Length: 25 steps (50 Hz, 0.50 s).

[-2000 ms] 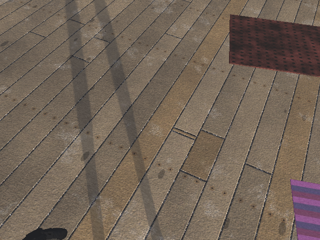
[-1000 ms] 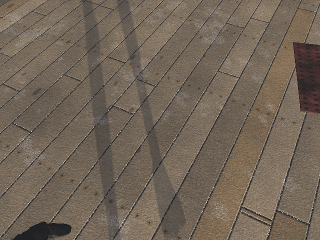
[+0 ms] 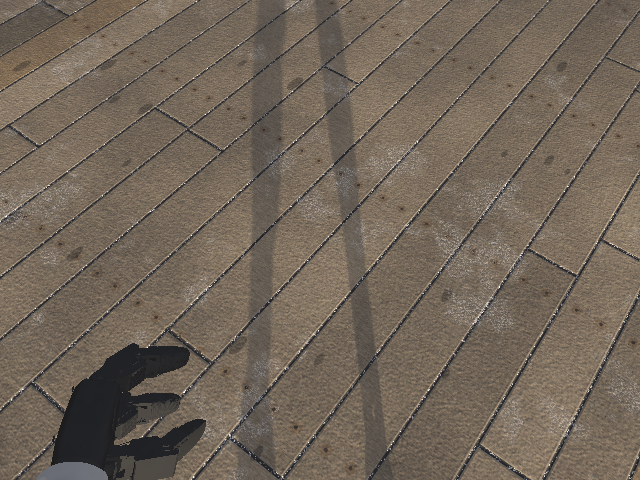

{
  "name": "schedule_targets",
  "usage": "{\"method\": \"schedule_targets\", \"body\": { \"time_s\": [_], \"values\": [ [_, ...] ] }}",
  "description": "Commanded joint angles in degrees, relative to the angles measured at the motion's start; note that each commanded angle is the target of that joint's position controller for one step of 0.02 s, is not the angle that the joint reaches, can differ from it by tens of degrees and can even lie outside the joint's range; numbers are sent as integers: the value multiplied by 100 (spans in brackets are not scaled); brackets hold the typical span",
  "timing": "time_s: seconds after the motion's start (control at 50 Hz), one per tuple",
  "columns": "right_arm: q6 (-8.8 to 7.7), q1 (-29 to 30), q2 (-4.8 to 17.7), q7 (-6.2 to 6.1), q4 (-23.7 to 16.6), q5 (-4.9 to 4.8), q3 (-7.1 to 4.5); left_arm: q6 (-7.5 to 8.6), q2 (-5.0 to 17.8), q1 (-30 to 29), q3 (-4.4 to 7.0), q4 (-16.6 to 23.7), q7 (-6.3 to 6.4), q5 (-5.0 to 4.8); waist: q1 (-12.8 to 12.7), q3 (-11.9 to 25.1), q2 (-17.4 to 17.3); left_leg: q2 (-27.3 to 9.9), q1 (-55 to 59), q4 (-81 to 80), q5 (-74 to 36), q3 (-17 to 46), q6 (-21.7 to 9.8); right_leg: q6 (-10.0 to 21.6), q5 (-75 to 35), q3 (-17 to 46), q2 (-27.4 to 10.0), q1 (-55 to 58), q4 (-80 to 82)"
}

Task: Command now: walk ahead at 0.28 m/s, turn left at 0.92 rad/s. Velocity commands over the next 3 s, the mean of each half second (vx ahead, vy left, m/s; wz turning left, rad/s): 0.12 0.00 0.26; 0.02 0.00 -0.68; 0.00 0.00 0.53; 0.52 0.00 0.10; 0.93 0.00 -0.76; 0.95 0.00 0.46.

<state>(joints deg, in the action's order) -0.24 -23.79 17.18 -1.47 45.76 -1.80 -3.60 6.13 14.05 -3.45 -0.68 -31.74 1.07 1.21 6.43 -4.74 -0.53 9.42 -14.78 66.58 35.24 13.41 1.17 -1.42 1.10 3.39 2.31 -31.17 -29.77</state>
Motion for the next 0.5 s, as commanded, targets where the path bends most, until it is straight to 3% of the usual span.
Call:
{"method": "schedule_targets", "body": {
  "time_s": [0.02,0.04,0.06,0.1,0.12,0.16,0.24,0.3,0.32,0.34,0.36,0.38,0.4,0.44,0.5],
  "values": [
    [135,-287,905,-39,-796,-50,-160,-242,500,1127,302,146,96,-50,-748,2287,678,-974,-2652,1966,-620,-659,448,1562,-1353,2222,-2469,4303,495],
    [202,-35,922,-80,-869,-14,-221,-296,474,929,275,131,114,-25,-643,1693,403,-1109,-2558,1972,-818,-800,527,1489,-1505,1746,-2183,3442,735],
    [249,89,797,-77,-995,-7,-221,-319,536,748,309,16,106,-12,-484,1195,374,-1269,-2389,1592,-841,-822,512,1445,-1608,1284,-1984,2704,931],
    [283,272,334,-80,-1215,-4,-127,-259,637,617,404,-228,69,0,-377,769,586,-1456,-2087,671,-900,-998,472,1409,-2014,501,-1809,1872,1282],
    [272,427,236,-82,-1311,17,-99,-239,735,605,462,-334,63,-4,-403,791,621,-1518,-2038,264,-1038,-1042,468,1475,-2233,313,-1855,1831,1371],
    [243,593,244,-30,-1385,76,-79,-243,953,671,556,-503,66,-15,-449,1141,528,-1593,-1621,-507,-1632,-1006,355,1585,-2310,145,-1926,1886,1363],
    [188,964,274,81,-1389,147,5,-286,1085,687,572,-781,-77,-193,-490,1249,452,-1186,-572,-2032,-2277,-1132,94,1593,-2081,-196,-1740,1633,1263],
    [131,1031,231,109,-1291,254,36,-267,910,715,450,-997,-250,-321,-341,1145,389,-949,497,-3793,-3123,-1257,-131,1235,-996,-117,-1440,1449,819],
    [105,1077,419,82,-1300,284,-13,-246,756,899,382,-1087,-290,-325,-355,1072,362,-994,1047,-4314,-3541,-1230,-257,910,-437,-107,-1204,1174,589],
    [99,1080,862,3,-1428,343,-96,-215,593,1205,306,-1103,-340,-168,-495,1285,-54,-1874,1727,-4252,-5211,-456,-486,427,891,-221,-819,810,119],
    [198,1254,1217,-96,-1623,419,-165,-229,550,1733,284,-1112,-376,-70,-698,1612,-984,-3131,2127,-3956,-6065,287,-1212,8,3047,-512,-420,186,-797],
    [240,1221,1246,-91,-1523,412,-247,-326,947,1533,408,-1046,-300,-236,-370,1626,-1405,-3322,1448,-4396,-5064,535,-1801,-145,3529,-531,-358,29,-1973],
    [221,1255,1138,-82,-1474,388,-235,-431,1297,1435,563,-1020,-221,-348,-325,1267,-1232,-3146,1107,-4589,-4534,374,-1829,-199,3523,-419,-398,-233,-2993],
    [143,1817,769,-93,-1485,295,-137,-697,1207,1750,664,-1155,-56,-345,-627,919,-1005,-2863,576,-4734,-4116,-324,-1498,-302,3089,-275,-538,-362,-3756],
    [75,2260,505,-129,-1418,302,-115,-893,792,1856,620,-1029,49,-266,-847,833,-792,-2691,186,-4788,-3902,-1045,-1282,-415,2400,-450,-661,-57,-3469]
  ]
}}
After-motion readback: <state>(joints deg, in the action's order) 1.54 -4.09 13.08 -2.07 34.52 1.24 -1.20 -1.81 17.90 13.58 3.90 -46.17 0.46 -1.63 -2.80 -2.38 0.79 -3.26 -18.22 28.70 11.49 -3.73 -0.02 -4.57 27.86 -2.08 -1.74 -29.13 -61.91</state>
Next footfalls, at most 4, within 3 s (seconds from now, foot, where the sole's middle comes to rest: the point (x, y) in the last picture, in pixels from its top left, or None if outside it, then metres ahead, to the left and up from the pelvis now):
0.34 left None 0.20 0.14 -0.75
0.66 right None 0.18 -0.13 -0.75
1.14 left None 0.25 0.09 -0.75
1.46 right None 0.21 -0.15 -0.75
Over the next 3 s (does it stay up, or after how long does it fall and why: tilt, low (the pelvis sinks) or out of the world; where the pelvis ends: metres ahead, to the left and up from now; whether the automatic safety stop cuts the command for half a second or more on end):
stays up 1.06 -0.16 0.01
